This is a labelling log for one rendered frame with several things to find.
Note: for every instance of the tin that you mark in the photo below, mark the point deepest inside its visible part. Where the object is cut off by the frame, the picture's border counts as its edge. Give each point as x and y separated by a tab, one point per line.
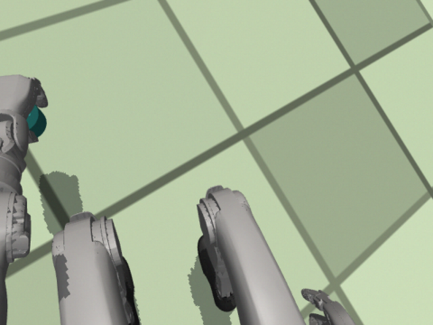
36	121

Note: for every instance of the right robot foot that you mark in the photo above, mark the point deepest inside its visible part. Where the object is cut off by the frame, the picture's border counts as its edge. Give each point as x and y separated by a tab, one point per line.
226	303

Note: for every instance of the right robot hand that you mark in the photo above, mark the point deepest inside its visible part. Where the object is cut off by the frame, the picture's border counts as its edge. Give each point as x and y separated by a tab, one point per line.
334	313

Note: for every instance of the left robot hand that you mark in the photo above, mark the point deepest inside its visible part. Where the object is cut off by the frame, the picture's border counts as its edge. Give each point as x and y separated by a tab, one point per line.
20	94

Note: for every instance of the left robot foot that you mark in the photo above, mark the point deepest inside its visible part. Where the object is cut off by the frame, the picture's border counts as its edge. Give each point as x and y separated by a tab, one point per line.
130	292

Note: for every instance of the left robot arm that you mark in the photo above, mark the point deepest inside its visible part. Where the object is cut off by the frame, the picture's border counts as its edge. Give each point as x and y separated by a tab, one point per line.
15	223

